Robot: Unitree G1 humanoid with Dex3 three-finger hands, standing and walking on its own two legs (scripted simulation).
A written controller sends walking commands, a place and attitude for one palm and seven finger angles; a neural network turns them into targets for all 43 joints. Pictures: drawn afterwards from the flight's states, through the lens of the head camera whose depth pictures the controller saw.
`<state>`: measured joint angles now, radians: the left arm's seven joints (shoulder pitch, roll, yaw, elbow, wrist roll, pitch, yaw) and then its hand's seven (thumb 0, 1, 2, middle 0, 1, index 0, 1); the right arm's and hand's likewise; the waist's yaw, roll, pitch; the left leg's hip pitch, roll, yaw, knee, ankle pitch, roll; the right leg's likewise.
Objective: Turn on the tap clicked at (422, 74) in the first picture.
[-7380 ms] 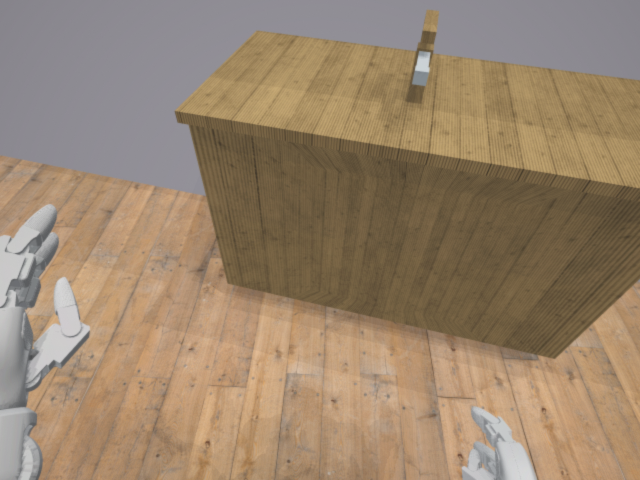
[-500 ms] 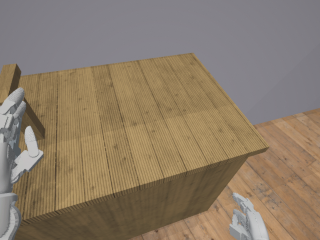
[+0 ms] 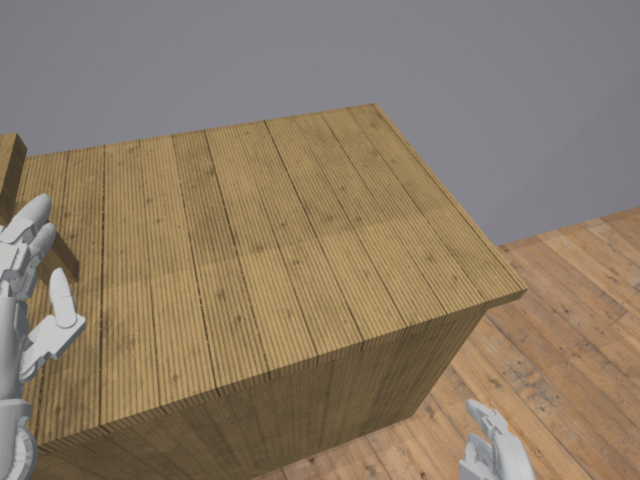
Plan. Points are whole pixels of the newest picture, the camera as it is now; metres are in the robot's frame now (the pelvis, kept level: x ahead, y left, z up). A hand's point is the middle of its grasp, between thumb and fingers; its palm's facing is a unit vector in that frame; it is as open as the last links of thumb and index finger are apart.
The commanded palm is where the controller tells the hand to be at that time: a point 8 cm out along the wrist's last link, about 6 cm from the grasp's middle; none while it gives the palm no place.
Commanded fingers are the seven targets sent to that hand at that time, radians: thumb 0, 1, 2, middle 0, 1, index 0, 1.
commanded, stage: look again from close up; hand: left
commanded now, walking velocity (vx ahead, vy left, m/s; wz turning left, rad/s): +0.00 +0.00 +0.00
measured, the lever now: (2, 312) +0.23 +0.34 +0.13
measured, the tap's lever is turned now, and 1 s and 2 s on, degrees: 1 1 1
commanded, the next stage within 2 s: shuffle to correct the standing spot in 0.22 s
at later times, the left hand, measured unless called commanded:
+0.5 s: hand (68, 323) +0.21 +0.25 +0.16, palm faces +0.38 -0.85 -0.37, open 7.4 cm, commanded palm +0.15 +0.29 +0.17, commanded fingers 0.00 0.90 0.90 -0.20 -0.30 -0.20 -0.30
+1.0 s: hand (66, 408) +0.14 +0.22 +0.16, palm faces +0.40 -0.81 -0.43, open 7.4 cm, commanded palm +0.07 +0.26 +0.17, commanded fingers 0.00 0.90 0.90 -0.20 -0.30 -0.20 -0.30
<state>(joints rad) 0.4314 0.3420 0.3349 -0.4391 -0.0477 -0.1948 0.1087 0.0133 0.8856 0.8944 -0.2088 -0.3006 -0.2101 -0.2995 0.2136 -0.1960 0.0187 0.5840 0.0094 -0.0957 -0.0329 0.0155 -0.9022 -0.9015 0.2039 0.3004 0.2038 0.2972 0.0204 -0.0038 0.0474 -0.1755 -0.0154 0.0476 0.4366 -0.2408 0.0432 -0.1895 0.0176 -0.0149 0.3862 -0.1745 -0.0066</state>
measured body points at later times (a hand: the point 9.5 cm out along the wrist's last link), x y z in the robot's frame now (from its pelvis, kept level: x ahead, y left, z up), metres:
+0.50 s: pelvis -0.01 +0.01 +0.00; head +0.02 +0.02 +0.45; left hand +0.18 +0.29 +0.18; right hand +0.18 -0.21 -0.07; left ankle +0.00 +0.09 -0.74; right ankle +0.02 -0.12 -0.74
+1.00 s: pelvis -0.07 -0.03 -0.01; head -0.02 -0.03 +0.44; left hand +0.11 +0.26 +0.18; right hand +0.11 -0.25 -0.11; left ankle -0.12 +0.11 -0.67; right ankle +0.02 -0.12 -0.74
